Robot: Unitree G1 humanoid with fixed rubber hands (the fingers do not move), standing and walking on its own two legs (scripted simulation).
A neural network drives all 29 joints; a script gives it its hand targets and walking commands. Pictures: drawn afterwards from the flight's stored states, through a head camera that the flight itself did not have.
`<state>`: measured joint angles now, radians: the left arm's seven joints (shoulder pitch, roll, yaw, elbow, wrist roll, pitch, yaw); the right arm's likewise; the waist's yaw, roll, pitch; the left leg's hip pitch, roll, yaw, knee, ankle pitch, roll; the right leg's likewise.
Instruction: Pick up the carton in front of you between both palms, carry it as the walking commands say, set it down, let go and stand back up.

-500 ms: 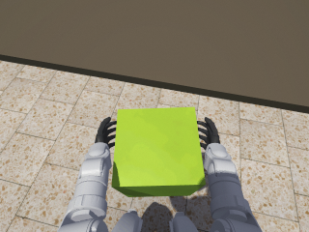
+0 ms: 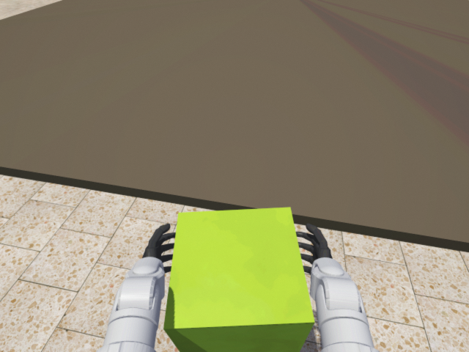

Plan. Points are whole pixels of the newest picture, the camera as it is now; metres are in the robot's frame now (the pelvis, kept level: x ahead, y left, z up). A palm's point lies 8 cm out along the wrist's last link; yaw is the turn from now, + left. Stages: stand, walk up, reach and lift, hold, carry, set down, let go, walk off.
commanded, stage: reach and lift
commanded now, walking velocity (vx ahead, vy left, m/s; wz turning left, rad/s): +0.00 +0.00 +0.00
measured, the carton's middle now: (238, 290) +0.27 +0.00 -0.06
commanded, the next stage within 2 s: hold in 0.92 s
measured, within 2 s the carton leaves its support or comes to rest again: neither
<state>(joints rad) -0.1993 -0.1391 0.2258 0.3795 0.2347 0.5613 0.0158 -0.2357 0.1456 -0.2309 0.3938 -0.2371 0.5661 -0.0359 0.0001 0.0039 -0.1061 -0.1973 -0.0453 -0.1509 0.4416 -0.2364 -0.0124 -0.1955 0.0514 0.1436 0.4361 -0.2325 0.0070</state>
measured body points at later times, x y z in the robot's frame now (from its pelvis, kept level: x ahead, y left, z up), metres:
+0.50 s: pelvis -0.02 +0.00 +0.00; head -0.06 -0.01 +0.45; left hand +0.29 +0.15 +0.03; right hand +0.29 -0.15 +0.03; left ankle +0.00 +0.13 -0.74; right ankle +0.00 -0.13 -0.74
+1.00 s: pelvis -0.01 +0.00 +0.00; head -0.04 -0.01 +0.45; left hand +0.30 +0.15 +0.04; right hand +0.30 -0.15 +0.04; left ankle +0.00 +0.13 -0.74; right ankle +0.00 -0.13 -0.74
